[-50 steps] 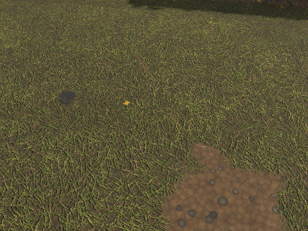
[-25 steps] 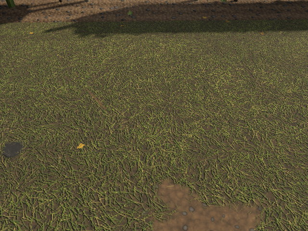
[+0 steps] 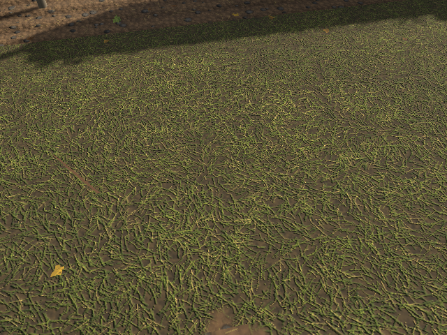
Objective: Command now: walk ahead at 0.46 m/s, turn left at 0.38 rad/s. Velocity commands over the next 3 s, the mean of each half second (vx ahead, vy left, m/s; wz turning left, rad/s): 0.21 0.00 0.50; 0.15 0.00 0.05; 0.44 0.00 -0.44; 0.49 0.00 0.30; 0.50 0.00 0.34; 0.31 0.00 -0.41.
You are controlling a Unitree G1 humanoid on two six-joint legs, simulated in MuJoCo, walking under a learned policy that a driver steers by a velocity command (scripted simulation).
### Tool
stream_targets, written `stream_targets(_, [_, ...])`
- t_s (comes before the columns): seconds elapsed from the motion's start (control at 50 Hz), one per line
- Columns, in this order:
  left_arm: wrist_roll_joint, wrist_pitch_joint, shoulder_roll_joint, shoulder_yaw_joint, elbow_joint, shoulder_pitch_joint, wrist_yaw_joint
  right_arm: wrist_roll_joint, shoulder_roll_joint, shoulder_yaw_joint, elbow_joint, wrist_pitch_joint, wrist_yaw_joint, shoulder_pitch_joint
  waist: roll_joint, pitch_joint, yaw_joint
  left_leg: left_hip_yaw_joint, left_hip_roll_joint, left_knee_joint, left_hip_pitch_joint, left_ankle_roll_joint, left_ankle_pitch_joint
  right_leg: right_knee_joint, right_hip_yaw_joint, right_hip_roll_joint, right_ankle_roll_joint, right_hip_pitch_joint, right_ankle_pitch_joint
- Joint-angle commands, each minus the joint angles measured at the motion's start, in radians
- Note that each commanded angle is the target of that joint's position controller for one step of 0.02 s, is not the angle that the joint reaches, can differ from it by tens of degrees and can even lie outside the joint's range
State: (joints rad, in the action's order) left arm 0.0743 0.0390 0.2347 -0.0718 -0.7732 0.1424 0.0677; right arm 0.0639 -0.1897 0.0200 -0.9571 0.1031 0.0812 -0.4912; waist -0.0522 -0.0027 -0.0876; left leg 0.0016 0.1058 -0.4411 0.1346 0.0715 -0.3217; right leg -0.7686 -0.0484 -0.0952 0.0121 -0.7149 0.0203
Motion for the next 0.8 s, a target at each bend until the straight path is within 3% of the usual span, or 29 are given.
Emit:
stream_targets(0.02, [-0.006,0.024,0.094,0.018,0.093,-0.111,-0.018,-0.006,-0.242,-0.07,0.095,0.023,0.014,0.088,0.091,0.062,0.048,-0.291,-0.287,0.157,0.196,0.235,0.411,0.184,0.038,0.07,0.002,0.245,-0.072])
stream_targets(0.06, [-0.015,0.048,0.124,0.037,0.102,-0.161,-0.035,-0.005,-0.233,-0.081,0.088,0.011,-0.001,0.057,0.096,0.028,0.046,-0.311,-0.281,0.073,0.057,0.186,0.568,0.263,0.043,0.094,0.031,0.273,-0.07])
stream_targets(0.08, [-0.032,0.059,0.162,0.058,0.099,-0.143,-0.041,-0.002,-0.232,-0.087,0.091,0.01,-0.008,0.061,0.089,-0.004,0.074,-0.291,-0.25,0.013,0.05,0.134,0.679,0.286,0.062,0.103,0.076,0.376,-0.128])
stream_targets(0.1, [-0.052,0.073,0.224,0.091,0.067,-0.017,-0.052,0.0,-0.218,-0.089,0.117,0.013,-0.008,0.101,0.066,-0.084,0.138,-0.233,-0.178,-0.125,0.149,0.053,0.779,0.246,0.044,0.073,0.15,0.618,-0.292])
stream_targets(0.12, [-0.061,0.083,0.3,0.114,0.036,0.2,-0.066,-0.014,-0.115,-0.062,0.175,0.019,-0.004,0.095,-0.089,-0.326,0.191,-0.111,-0.053,-0.43,0.341,-0.044,0.506,0.226,-0.158,-0.173,0.358,1.024,-0.736])
stream_targets(0.14, [-0.048,0.075,0.267,0.114,0.01,0.331,-0.058,-0.015,-0.001,-0.03,0.168,0.028,-0.012,-0.059,-0.245,-0.567,0.17,-0.044,0.032,-0.69,0.503,-0.084,-0.318,0.329,-0.517,-0.476,0.578,1.276,-0.789])
stream_targets(0.16, [-0.018,0.072,0.233,0.127,0.01,0.305,-0.072,-0.019,-0.097,-0.061,0.162,0.011,-0.015,0.07,-0.03,-0.28,0.207,-0.093,-0.076,-0.817,0.586,-0.08,-0.301,0.403,-0.442,-0.406,0.432,1.005,-0.464])
stream_targets(0.18, [-0.042,0.071,0.211,0.127,0.034,0.162,-0.085,-0.021,-0.105,-0.072,0.16,-0.004,-0.04,0.111,-0.03,-0.135,0.152,-0.068,-0.132,-0.797,0.562,-0.081,-0.226,0.477,-0.297,-0.332,0.342,0.773,-0.236])
stream_targets(0.2, [-0.066,0.067,0.126,0.106,0.063,0.051,-0.094,0.003,-0.123,-0.082,0.139,-0.015,-0.063,0.082,-0.023,-0.119,0.098,-0.057,-0.169,-0.725,0.489,-0.092,-0.188,0.533,-0.227,-0.284,0.306,0.676,-0.158])
stream_targets(0.22, [-0.069,0.068,0.084,0.094,0.064,0.016,-0.1,0.025,-0.089,-0.075,0.134,-0.02,-0.072,0.082,-0.053,-0.095,0.068,-0.059,-0.199,-0.664,0.433,-0.097,-0.167,0.561,-0.149,-0.247,0.282,0.612,-0.205])
stream_targets(0.24, [-0.054,0.073,0.09,0.102,0.075,-0.004,-0.105,0.033,-0.066,-0.067,0.136,-0.025,-0.068,0.092,-0.047,-0.081,0.051,-0.021,-0.205,-0.636,0.36,-0.11,-0.161,0.59,-0.076,-0.215,0.266,0.542,-0.225])
stream_targets(0.28, [-0.041,0.093,0.15,0.14,0.108,-0.059,-0.112,0.006,-0.036,-0.056,0.124,-0.037,-0.033,0.084,-0.023,-0.073,0.044,0.075,-0.172,-0.508,0.24,-0.125,-0.097,0.629,0.063,-0.147,0.24,0.462,-0.183])
stream_targets(0.3, [-0.039,0.096,0.188,0.161,0.11,-0.055,-0.114,-0.005,-0.057,-0.057,0.131,-0.04,-0.017,0.115,-0.023,-0.066,0.062,0.098,-0.165,-0.461,0.227,-0.127,-0.061,0.639,0.091,-0.142,0.239,0.465,-0.153])
stream_targets(0.34, [-0.029,0.096,0.212,0.182,0.106,-0.031,-0.11,0.0,-0.095,-0.059,0.166,-0.042,-0.003,0.185,-0.024,-0.053,0.081,0.06,-0.196,-0.361,0.266,-0.112,0.019,0.641,0.055,-0.2,0.255,0.529,-0.113])
stream_targets(0.4, [-0.017,0.095,0.208,0.195,0.124,-0.05,-0.108,-0.014,-0.132,-0.058,0.191,-0.044,-0.007,0.218,-0.037,-0.056,0.08,0.007,-0.221,-0.285,0.311,-0.08,0.054,0.636,0.019,-0.278,0.267,0.627,-0.11])
stream_targets(0.46, [-0.016,0.089,0.208,0.202,0.136,-0.045,-0.118,-0.012,-0.162,-0.068,0.206,-0.047,0.0,0.244,-0.034,-0.038,0.096,0.023,-0.215,-0.219,0.295,-0.052,0.084,0.623,0.066,-0.276,0.23,0.675,0.004])
stream_targets(0.52, [-0.023,0.077,0.222,0.201,0.124,-0.052,-0.124,-0.029,-0.186,-0.09,0.23,-0.029,0.016,0.273,-0.01,-0.018,0.085,0.062,-0.161,-0.05,0.17,0.001,0.212,0.546,0.131,-0.236,0.159,0.638,0.166])
stream_targets(0.56, [-0.027,0.066,0.186,0.183,0.086,-0.007,-0.116,-0.033,-0.227,-0.118,0.241,0.003,0.011,0.243,0.054,-0.057,0.067,0.037,-0.139,0.055,0.01,0.076,0.382,0.416,0.178,-0.172,0.082,0.579,0.258])
stream_targets(0.58, [-0.035,0.062,0.093,0.158,0.114,0.075,-0.116,-0.032,-0.337,-0.147,0.251,0.02,-0.014,0.191,0.266,-0.159,0.102,-0.222,-0.344,0.091,-0.162,0.252,0.823,0.161,0.31,-0.028,-0.029,0.484,0.438])
stream_targets(0.6, [-0.025,0.075,0.097,0.141,0.158,0.034,-0.106,-0.03,-0.399,-0.164,0.278,0.041,-0.021,0.144,0.277,-0.155,0.051,-0.521,-0.488,0.164,-0.282,0.396,0.631,0.02,0.164,0.087,-0.061,0.209,0.671])
stream_targets(0.62, [-0.018,0.066,0.122,0.141,0.122,-0.024,-0.083,-0.011,-0.356,-0.169,0.243,0.061,-0.043,0.124,0.159,-0.051,0.016,-0.443,-0.454,0.187,-0.257,0.311,0.48,-0.051,0.042,0.044,-0.056,0.081,0.623])
stream_targets(0.64, [-0.02,0.052,0.157,0.152,0.096,-0.021,-0.08,-0.029,-0.321,-0.163,0.245,0.061,-0.052,0.155,0.147,-0.045,0.025,-0.344,-0.417,0.181,-0.247,0.251,0.459,-0.11,0.044,0.014,-0.061,0.056,0.57])
stream_targets(0.66, [-0.012,0.046,0.185,0.165,0.058,0.033,-0.08,-0.053,-0.249,-0.136,0.265,0.048,-0.054,0.205,0.141,-0.065,0.054,-0.295,-0.402,0.177,-0.215,0.219,0.497,-0.132,0.037,-0.007,-0.069,0.097,0.539])
stream_targets(0.68, [-0.014,0.041,0.154,0.155,0.04,0.047,-0.071,-0.073,-0.187,-0.11,0.271,0.037,-0.049,0.242,0.148,-0.045,0.09,-0.236,-0.377,0.182,-0.126,0.175,0.539,-0.13,0.027,-0.029,-0.073,0.175,0.501])
stream_targets(0.7, [-0.02,0.038,0.122,0.143,0.016,0.086,-0.053,-0.074,-0.165,-0.096,0.291,0.026,-0.041,0.293,0.143,-0.031,0.129,-0.175,-0.345,0.199,-0.015,0.144,0.548,-0.133,0.036,-0.034,-0.083,0.274,0.413])
stream_targets(0.74, [-0.036,0.03,0.129,0.151,-0.049,0.183,-0.014,-0.058,-0.174,-0.093,0.324,0.017,-0.026,0.356,0.129,-0.025,0.151,-0.089,-0.297,0.213,0.089,0.113,0.418,-0.116,0.059,-0.028,-0.098,0.382,0.254])
stream_targets(0.76, [-0.025,0.028,0.133,0.153,-0.061,0.183,0.001,-0.044,-0.205,-0.103,0.304,0.009,-0.028,0.29,0.126,0.012,0.109,-0.099,-0.302,0.245,0.085,0.125,0.213,-0.112,0.068,-0.024,-0.093,0.35,0.23])
stream_targets(0.78, [-0.011,0.029,0.146,0.157,-0.044,0.141,0.008,-0.027,-0.263,-0.124,0.273,-0.003,-0.038,0.176,0.124,0.053,0.042,-0.165,-0.345,0.278,-0.008,0.162,0.053,-0.116,0.067,-0.004,-0.081,0.221,0.25])
stream_targets(0.8, [-0.017,0.035,0.158,0.158,-0.021,0.085,-0.001,-0.012,-0.293,-0.139,0.239,-0.008,-0.054,0.072,0.143,0.075,-0.014,-0.251,-0.417,0.307,-0.153,0.205,-0.035,-0.126,0.029,-0.001,-0.054,0.047,0.277])
